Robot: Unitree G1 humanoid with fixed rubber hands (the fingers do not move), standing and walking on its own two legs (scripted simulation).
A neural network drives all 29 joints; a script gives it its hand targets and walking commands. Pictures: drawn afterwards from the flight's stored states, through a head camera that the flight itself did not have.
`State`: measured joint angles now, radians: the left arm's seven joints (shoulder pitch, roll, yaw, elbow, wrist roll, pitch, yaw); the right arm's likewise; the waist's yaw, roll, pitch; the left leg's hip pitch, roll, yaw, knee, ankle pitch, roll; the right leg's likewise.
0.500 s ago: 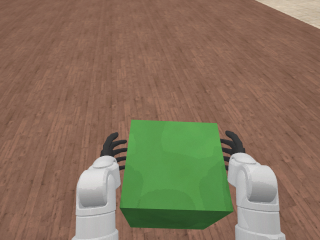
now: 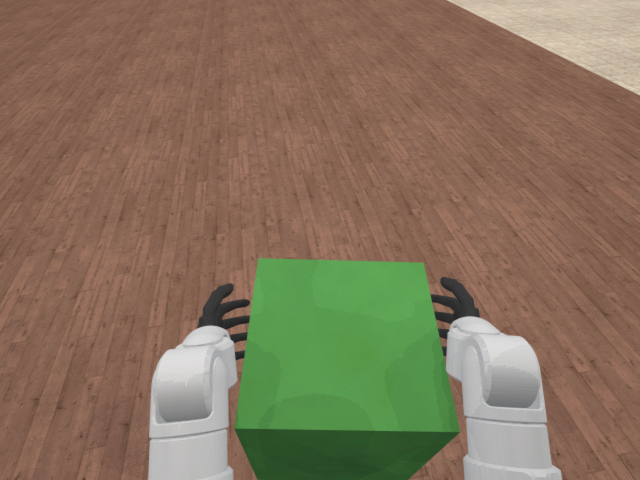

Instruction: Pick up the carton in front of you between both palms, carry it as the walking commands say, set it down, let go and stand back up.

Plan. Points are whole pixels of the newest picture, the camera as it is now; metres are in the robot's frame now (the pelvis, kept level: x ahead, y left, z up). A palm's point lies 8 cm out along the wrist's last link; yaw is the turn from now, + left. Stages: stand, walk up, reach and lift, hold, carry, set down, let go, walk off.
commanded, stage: carry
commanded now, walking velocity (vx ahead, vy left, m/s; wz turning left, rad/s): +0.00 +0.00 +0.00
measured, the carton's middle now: (336, 376) +0.28 +0.00 -0.01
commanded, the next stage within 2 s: hold in 1.08 s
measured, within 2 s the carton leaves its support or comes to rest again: neither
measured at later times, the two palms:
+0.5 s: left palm (207, 383) +0.25 +0.15 +0.05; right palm (458, 374) +0.25 -0.14 +0.05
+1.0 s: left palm (205, 399) +0.23 +0.16 +0.05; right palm (463, 393) +0.23 -0.14 +0.04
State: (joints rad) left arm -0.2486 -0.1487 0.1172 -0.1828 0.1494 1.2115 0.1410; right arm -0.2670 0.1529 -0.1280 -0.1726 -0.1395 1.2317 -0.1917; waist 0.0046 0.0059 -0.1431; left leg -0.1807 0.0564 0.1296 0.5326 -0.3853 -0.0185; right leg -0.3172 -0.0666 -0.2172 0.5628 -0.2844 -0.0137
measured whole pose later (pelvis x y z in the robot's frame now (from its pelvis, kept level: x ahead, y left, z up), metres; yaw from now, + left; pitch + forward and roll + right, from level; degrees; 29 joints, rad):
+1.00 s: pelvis -0.06 +0.01 +0.00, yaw +0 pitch +2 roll +0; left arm -0.23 -0.14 0.18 0.21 0.25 0.72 0.03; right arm -0.23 0.15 -0.18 0.21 -0.26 0.73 -0.03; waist 0.00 0.01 -0.12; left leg -0.22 0.03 0.14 0.52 -0.33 0.02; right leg -0.34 -0.08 -0.21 0.51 -0.19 -0.02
